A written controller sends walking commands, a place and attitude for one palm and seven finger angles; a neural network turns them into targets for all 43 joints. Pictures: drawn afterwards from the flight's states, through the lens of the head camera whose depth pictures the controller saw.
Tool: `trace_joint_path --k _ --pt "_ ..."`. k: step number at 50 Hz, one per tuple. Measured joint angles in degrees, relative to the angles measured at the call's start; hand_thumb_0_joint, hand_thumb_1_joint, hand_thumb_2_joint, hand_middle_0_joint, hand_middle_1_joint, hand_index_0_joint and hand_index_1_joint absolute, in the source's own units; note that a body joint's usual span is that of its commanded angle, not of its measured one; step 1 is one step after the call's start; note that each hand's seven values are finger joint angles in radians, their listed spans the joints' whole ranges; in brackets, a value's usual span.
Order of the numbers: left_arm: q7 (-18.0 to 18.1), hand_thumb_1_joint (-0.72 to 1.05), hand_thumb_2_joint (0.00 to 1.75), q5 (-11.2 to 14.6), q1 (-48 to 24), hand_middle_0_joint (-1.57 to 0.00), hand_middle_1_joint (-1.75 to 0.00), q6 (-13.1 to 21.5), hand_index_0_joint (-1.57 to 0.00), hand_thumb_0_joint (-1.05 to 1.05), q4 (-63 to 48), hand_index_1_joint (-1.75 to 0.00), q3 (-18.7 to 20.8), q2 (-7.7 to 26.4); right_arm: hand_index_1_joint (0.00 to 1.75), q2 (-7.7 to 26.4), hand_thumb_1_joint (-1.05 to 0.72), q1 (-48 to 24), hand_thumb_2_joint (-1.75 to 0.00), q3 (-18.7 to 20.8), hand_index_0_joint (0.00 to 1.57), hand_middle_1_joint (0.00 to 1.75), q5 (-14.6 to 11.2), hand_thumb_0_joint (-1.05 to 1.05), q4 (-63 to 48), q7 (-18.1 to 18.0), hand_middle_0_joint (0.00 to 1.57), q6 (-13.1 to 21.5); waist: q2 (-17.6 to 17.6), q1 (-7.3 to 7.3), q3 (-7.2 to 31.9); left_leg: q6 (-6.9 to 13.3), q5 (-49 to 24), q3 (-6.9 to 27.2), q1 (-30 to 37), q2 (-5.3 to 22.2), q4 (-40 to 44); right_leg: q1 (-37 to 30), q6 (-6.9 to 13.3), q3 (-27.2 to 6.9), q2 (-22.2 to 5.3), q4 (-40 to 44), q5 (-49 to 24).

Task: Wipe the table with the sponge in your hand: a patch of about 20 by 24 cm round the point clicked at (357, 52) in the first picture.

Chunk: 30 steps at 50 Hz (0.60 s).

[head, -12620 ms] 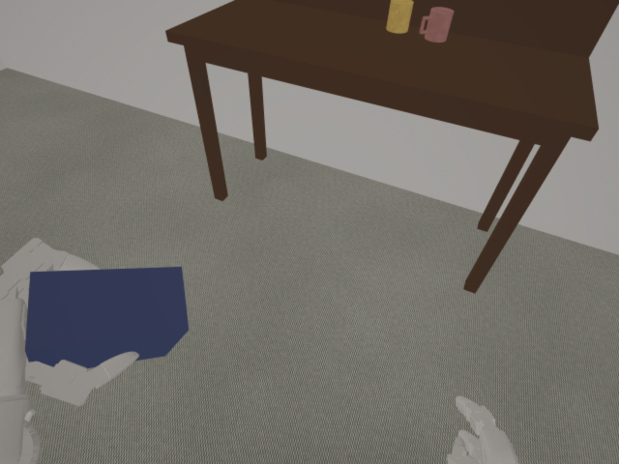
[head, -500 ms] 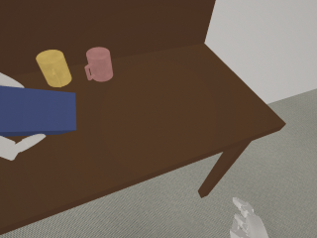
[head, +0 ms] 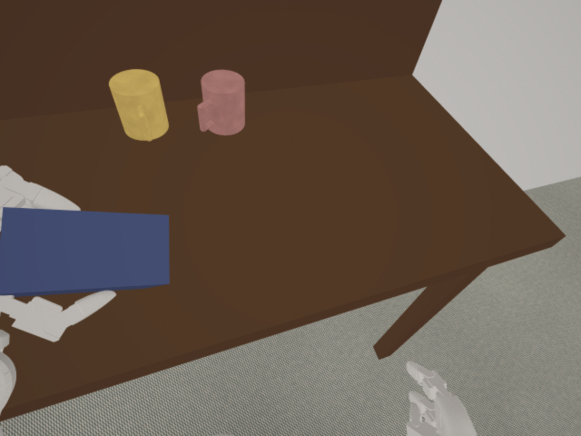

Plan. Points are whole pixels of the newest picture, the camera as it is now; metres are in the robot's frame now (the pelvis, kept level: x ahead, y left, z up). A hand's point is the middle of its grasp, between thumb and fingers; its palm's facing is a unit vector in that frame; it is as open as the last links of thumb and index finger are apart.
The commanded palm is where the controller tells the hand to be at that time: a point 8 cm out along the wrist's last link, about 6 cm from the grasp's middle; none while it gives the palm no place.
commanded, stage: come to a stop and stand still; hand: left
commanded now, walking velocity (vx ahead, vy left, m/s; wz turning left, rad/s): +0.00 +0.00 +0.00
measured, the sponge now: (112, 256) +0.25 +0.22 +0.15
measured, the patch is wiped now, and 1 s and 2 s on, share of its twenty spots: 0.00 0.00 0.00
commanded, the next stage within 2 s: look again from close up in 0.08 s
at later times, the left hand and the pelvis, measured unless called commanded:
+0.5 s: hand (78, 278) +0.21 +0.23 +0.17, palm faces +0.38 -0.85 -0.35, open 10.7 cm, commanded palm +0.15 +0.26 +0.19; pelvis +0.00 -0.02 +0.01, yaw +1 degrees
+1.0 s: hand (102, 265) +0.23 +0.22 +0.16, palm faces +0.29 -0.88 -0.37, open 10.7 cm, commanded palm +0.17 +0.27 +0.19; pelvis +0.00 +0.00 +0.01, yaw -3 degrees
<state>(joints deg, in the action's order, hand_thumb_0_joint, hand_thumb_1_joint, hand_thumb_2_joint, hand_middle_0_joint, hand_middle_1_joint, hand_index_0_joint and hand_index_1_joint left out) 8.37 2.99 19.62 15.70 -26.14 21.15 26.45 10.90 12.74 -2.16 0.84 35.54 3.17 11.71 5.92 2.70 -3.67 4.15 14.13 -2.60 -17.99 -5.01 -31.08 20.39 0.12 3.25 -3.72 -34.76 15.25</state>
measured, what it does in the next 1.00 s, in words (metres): stands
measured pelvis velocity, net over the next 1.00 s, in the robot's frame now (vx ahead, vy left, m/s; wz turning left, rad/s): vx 0.00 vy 0.00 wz -0.05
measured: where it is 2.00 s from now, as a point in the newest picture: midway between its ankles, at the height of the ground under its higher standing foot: outside the picture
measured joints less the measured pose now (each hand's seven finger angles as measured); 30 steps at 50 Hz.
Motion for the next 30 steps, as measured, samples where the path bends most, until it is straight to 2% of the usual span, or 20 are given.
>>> trace_joint_path --k 4,9,21,30 --pt "-0.79 -0.55 1.02 0.71 0.05 -0.66 -1.37 -0.15 -0.66 -0.01 1.37 -1.36 0.14 -0.44 0.30 -0.81 -0.90 -1.64 -0.90 -0.11 0.20 0.30 -0.46 0.02 -0.75 0.00 0.20 -1.11 -1.68 -0.73 0.76 -0.28 -0.07 0.43 0.07 0.54 0.25 -0.78 -0.57 0.37 0.59 1.62 -0.78" --pt "-1.49 -0.55 1.02 2.20 2.34 -0.66 -1.37 -1.10 -0.66 -0.01 1.65 -1.36 0.12 -1.26 0.30 -0.68 -0.90 -2.12 -0.90 0.03 0.21 0.30 -1.41 0.01 -1.28 -0.51 0.20 -1.53 -2.66 -1.39 1.00 -0.77 -0.59 1.04 0.33 1.23 1.27 -1.71 -0.07 1.02 1.35 3.91 -1.88" --pt "-1.59 -0.55 1.02 3.94 5.66 -0.66 -1.37 -3.22 -0.66 -0.01 0.18 -1.36 -0.59 -1.65 0.30 2.14 -0.90 -1.18 -0.90 1.84 0.20 0.30 -2.84 0.02 -0.49 -2.68 0.20 -1.70 -3.61 -1.69 0.77 -1.94 -1.38 2.60 1.49 2.03 2.44 -3.52 1.05 2.57 2.21 5.72 -2.45" --pt "-1.23 -0.54 1.02 4.47 5.90 -0.66 -1.37 -4.39 -0.66 -0.01 1.16 -1.35 -1.60 -2.95 0.30 2.55 -0.90 -0.83 -0.90 2.22 0.20 0.30 -3.27 0.02 -0.68 -3.27 0.20 -1.27 -4.61 -2.33 1.52 -2.54 -1.92 3.28 1.69 2.88 2.67 -4.41 1.76 3.27 3.12 7.26 -3.51"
